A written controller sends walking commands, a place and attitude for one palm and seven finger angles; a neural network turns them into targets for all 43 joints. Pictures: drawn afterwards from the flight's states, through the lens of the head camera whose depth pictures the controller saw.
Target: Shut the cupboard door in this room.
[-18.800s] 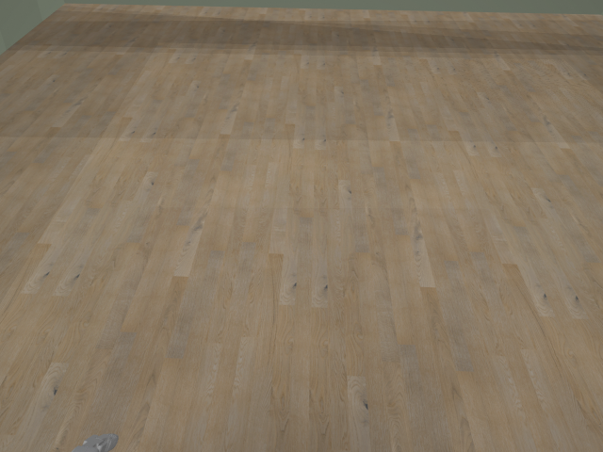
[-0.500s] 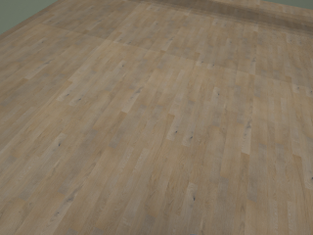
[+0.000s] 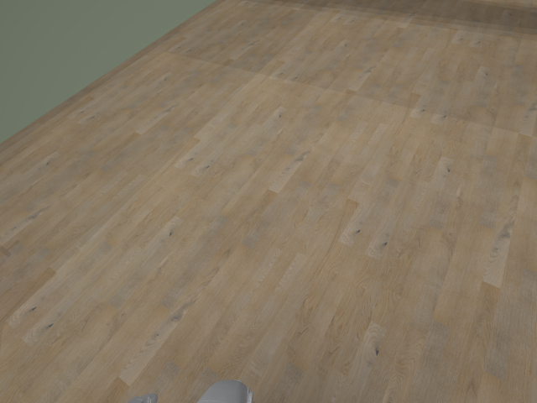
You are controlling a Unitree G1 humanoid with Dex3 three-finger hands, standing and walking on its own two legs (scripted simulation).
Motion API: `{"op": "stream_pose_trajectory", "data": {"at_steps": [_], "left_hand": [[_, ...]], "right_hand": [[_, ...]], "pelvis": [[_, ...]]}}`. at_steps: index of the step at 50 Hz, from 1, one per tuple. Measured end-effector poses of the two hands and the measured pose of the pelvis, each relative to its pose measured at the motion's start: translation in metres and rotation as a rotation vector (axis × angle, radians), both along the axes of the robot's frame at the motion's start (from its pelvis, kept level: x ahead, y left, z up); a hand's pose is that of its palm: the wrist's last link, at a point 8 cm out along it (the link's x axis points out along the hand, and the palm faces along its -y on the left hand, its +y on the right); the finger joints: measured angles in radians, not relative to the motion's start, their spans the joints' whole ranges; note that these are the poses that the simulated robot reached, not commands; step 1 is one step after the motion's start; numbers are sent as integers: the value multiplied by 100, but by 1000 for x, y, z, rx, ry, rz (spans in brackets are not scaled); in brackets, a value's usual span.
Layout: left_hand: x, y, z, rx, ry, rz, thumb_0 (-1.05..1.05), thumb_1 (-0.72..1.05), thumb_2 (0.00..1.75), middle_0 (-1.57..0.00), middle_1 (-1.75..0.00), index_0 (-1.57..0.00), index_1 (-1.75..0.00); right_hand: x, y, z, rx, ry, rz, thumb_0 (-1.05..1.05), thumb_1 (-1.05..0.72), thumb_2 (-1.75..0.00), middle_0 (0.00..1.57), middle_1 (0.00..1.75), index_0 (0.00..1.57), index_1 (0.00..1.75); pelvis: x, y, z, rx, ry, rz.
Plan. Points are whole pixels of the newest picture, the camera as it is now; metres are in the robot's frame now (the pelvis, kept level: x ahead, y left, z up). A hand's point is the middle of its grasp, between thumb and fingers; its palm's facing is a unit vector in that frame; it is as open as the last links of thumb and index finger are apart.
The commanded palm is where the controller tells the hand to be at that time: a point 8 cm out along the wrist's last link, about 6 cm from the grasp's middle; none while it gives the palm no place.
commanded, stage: turn or walk to find it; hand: left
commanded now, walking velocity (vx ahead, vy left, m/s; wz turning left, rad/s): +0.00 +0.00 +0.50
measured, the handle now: out of the picture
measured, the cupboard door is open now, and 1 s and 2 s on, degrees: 86 86 86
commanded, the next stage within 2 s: none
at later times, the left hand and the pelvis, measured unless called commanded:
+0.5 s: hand out of the picture -0.03 +0.28 -0.17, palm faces +0.30 -0.92 -0.26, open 7.4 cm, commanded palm none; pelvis -0.02 +0.05 +0.00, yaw +15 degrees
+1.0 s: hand out of the picture -0.05 +0.21 -0.15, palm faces +0.49 -0.83 -0.27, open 7.4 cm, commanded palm none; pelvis -0.02 +0.00 +0.00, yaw +31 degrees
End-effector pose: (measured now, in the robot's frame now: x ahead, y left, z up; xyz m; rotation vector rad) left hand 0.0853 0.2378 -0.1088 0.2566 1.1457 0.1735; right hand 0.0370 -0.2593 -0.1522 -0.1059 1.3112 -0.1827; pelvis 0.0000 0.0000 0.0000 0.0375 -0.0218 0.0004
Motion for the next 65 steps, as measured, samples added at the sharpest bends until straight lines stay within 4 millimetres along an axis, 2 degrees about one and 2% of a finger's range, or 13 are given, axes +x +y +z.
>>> {"op": "stream_pose_trajectory", "data": {"at_steps": [5, 9, 18, 25, 31, 36, 39, 45, 50, 54, 60, 62, 65], "left_hand": [[-33, -2, -4, -20, 47, 68, 0, 91, 90, -20, -30, -20, -30], [-63, 8, -12, -34, 82, 135, 0, 91, 90, -20, -30, -20, -30], [-133, 63, -48, -57, 181, 288, 0, 91, 90, -20, -30, -20, -30], [-131, 82, -31, -53, 131, 344, 1, 91, 90, -20, -30, -20, -30], [-108, 77, -19, -37, 38, 356, 1, 91, 90, -20, -30, -20, -30], [-91, 58, -12, -14, -32, 364, 1, 91, 90, -20, -30, -20, -30], [-94, 42, -9, 8, -59, 376, 0, 91, 90, -20, -30, -20, -30], [-129, 15, -2, -3, -10, 461, 0, 91, 90, -20, -30, -20, -30], [-163, 4, -7, -30, 42, 539, 0, 91, 90, -20, -30, -20, -30], [-198, 3, -17, -55, 81, 608, 0, 91, 90, -20, -30, -20, -30], [-258, 17, -47, -96, 144, 723, 0, 91, 90, -20, -30, -20, -30], [-267, 22, -46, -103, 172, 743, 1, 91, 90, -20, -30, -20, -30], [-264, 33, -37, -109, 150, 762, 1, 91, 90, -20, -30, -20, -30]], "right_hand": [[1, -3, 6, -13, 42, 56, 1, -91, -90, 19, 30, 19, 29], [16, 6, 10, -29, 54, 123, 1, -91, -90, 19, 30, 19, 29], [80, 63, 19, -78, -113, 292, 1, -91, -90, 19, 30, 19, 29], [90, 91, 34, -68, -132, 365, 0, -91, -90, 20, 30, 20, 29], [88, 90, 28, -38, -104, 394, 0, -91, -89, 20, 30, 20, 30], [87, 71, 10, -14, -65, 406, 0, -91, -89, 20, 30, 20, 30], [90, 57, -2, -3, -44, 416, 0, -91, -90, 20, 30, 20, 30], [101, 47, 3, -7, -9, 477, 1, -91, -90, 20, 30, 20, 29], [110, 54, 8, -23, 17, 546, 1, -91, -90, 19, 30, 19, 29], [122, 76, 12, -39, 7, 621, 1, -91, -90, 19, 30, 19, 29], [144, 128, 15, -58, -105, 741, 1, -91, -90, 19, 30, 19, 29], [145, 140, 22, -52, -132, 762, 0, -91, -90, 19, 30, 20, 29], [142, 150, 30, -49, -129, 780, 0, -91, -90, 20, 30, 20, 29]], "pelvis": [[-3, -2, 4, 7, 4, 57], [-6, 4, 3, 3, 7, 106], [-19, 38, -15, -25, 9, 190], [-23, 46, 0, -54, 11, 256], [-23, 38, 2, -51, 17, 317], [-19, 19, -5, -36, 22, 371], [-18, 8, -10, -31, 13, 407], [-18, 0, 0, -5, 4, 478], [-19, 0, 2, 1, 8, 539], [-26, 7, 0, -4, 13, 584], [-38, 29, -17, -30, 14, 649], [-37, 34, -14, -34, 12, 654], [-31, 43, -4, -50, 10, 683]]}}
